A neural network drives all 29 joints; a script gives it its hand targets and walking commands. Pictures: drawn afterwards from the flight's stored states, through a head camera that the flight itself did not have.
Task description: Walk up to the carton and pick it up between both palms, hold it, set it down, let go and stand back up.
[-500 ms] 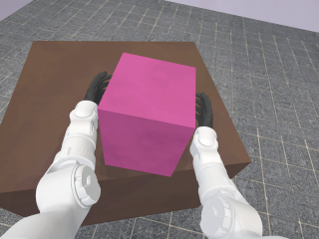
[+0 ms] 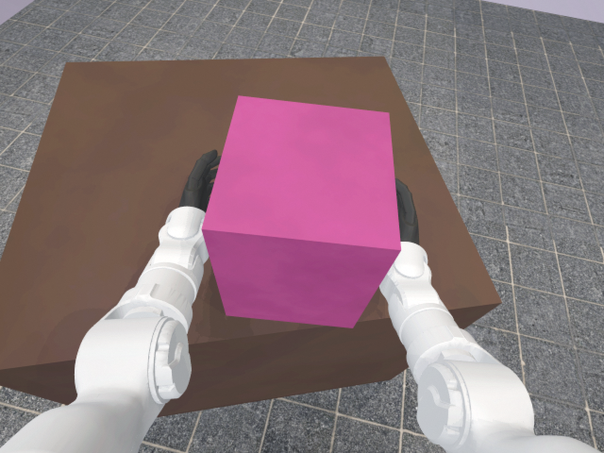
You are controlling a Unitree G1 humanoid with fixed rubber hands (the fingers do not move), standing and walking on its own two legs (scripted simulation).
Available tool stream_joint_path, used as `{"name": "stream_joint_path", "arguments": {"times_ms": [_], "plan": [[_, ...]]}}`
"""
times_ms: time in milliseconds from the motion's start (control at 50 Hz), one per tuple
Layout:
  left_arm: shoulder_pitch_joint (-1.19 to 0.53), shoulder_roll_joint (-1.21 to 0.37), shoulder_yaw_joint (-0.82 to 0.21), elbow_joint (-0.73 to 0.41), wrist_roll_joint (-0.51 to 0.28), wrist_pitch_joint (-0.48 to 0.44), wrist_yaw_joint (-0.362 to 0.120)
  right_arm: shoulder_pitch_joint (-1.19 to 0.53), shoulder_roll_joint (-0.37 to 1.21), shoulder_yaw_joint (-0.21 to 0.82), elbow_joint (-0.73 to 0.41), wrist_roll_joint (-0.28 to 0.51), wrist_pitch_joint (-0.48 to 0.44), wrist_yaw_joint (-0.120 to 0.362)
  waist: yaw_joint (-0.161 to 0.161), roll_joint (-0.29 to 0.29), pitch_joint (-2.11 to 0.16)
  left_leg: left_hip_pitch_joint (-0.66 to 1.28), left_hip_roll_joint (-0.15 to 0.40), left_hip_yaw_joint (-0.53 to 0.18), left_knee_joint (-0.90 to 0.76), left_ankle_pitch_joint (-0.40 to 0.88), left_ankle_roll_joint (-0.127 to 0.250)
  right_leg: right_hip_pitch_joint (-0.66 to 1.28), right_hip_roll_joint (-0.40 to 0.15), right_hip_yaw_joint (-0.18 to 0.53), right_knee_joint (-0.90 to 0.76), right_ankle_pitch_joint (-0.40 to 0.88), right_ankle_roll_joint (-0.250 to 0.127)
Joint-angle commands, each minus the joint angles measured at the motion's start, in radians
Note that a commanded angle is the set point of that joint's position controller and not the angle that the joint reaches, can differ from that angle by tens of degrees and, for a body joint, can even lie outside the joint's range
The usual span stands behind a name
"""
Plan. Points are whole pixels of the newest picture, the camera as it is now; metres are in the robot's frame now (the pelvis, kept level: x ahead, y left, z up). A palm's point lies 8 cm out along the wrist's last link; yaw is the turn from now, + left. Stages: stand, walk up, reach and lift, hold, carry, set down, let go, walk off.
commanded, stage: set down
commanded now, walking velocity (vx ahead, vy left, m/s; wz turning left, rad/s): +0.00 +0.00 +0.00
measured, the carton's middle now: (300, 222) +0.42 +0.00 +0.03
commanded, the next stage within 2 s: none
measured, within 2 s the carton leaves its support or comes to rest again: neither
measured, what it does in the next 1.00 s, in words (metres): shifts its weight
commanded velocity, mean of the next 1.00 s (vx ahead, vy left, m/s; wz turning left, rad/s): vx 0.00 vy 0.00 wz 0.00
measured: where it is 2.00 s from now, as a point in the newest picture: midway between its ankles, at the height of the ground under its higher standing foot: outside the picture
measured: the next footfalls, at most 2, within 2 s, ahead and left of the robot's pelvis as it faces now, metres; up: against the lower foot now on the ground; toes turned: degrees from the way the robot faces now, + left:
none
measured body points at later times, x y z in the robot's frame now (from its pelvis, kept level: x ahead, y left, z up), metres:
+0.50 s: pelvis -0.03 +0.01 +0.00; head +0.03 +0.03 +0.44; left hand +0.42 +0.16 +0.04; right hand +0.36 -0.15 +0.02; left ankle -0.01 +0.09 -0.74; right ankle -0.02 -0.17 -0.74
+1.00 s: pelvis -0.08 +0.01 +0.00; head -0.08 +0.04 +0.44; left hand +0.33 +0.19 +0.06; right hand +0.29 -0.15 +0.05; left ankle -0.01 +0.09 -0.74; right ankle -0.02 -0.17 -0.74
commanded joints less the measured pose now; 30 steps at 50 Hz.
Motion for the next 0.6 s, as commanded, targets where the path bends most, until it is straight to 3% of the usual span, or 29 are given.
{"name": "stream_joint_path", "arguments": {"times_ms": [0, 140, 280, 360, 440, 580], "plan": [[-0.516, 0.187, -0.122, -0.059, -0.095, -0.079, 0.017, -0.414, -0.102, 0.134, 0.005, 0.150, -0.099, -0.018, -0.038, 0.171, -0.799, 0.431, -0.014, -0.011, 0.168, 0.733, -0.132, 0.075, 0.079, -0.170, 0.119, 0.594, -0.029], [-0.384, 0.158, -0.160, -0.094, -0.091, -0.053, 0.013, -0.322, -0.173, 0.166, 0.065, 0.216, -0.139, -0.005, -0.046, 0.223, -0.713, 0.535, 0.004, -0.032, 0.184, 0.852, -0.166, -0.008, 0.098, -0.195, 0.080, 0.525, -0.050], [-0.270, 0.166, -0.152, -0.160, -0.107, -0.043, -0.005, -0.229, -0.193, 0.222, 0.020, 0.247, -0.162, -0.003, -0.030, 0.194, -0.683, 0.558, 0.005, -0.030, 0.173, 0.878, -0.166, 0.055, 0.098, -0.189, 0.055, 0.550, -0.057], [-0.237, 0.185, -0.129, -0.190, -0.103, -0.035, -0.026, -0.181, -0.182, 0.269, -0.017, 0.271, -0.161, -0.019, -0.034, 0.169, -0.650, 0.547, -0.012, -0.019, 0.148, 0.790, -0.149, 0.111, 0.088, -0.182, 0.067, 0.561, -0.040], [-0.210, 0.203, -0.124, -0.222, -0.122, -0.029, -0.039, -0.161, -0.173, 0.307, -0.111, 0.305, -0.160, -0.036, -0.017, 0.144, -0.642, 0.539, -0.022, -0.009, 0.132, 0.705, -0.134, 0.131, 0.087, -0.177, 0.067, 0.534, -0.036], [-0.232, 0.232, -0.169, -0.259, -0.197, -0.033, -0.037, -0.188, -0.185, 0.310, -0.287, 0.338, -0.119, -0.044, -0.005, 0.120, -0.642, 0.497, -0.020, -0.012, 0.091, 0.446, -0.107, 0.128, 0.086, -0.177, 0.061, 0.344, -0.043]]}}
